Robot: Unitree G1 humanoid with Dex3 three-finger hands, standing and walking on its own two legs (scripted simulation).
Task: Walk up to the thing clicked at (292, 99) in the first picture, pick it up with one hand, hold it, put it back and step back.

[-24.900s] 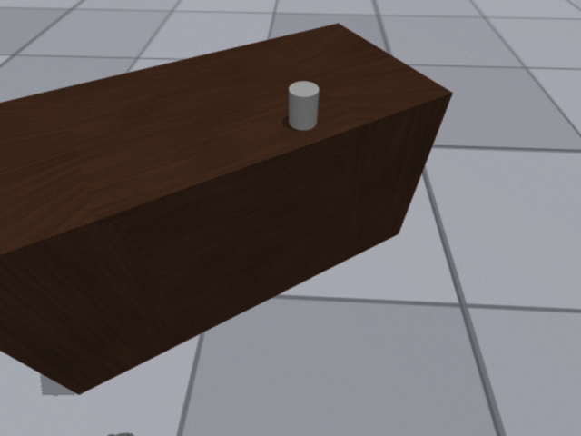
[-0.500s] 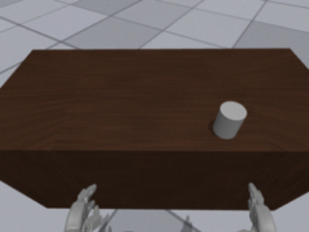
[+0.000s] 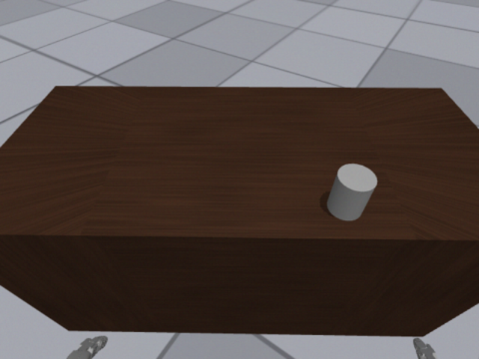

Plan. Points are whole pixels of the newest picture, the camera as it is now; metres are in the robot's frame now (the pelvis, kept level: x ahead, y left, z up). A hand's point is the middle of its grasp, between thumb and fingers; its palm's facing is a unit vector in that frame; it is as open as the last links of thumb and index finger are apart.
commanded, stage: home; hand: right
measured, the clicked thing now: (350, 192) +0.45 -0.20 +0.01
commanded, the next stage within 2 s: stand in 1.62 s
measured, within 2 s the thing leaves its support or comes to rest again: neither
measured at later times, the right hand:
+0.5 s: hand out of the picture +0.01 -0.27 -0.12, palm faces -0.05 +0.93 -0.38, open 17.5 cm
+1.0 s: hand out of the picture +0.07 -0.26 -0.12, palm faces -0.05 +0.93 -0.36, open 17.6 cm
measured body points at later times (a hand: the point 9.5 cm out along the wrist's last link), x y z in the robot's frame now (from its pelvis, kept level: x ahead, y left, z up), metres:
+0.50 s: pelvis -0.03 -0.01 +0.03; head -0.03 +0.00 +0.48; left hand +0.03 +0.29 -0.11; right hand +0.02 -0.31 -0.09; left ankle +0.02 +0.14 -0.71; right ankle +0.00 -0.14 -0.71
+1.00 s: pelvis -0.01 +0.00 +0.04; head +0.00 +0.00 +0.49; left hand +0.05 +0.30 -0.10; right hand +0.07 -0.30 -0.09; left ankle +0.02 +0.14 -0.71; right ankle +0.00 -0.14 -0.71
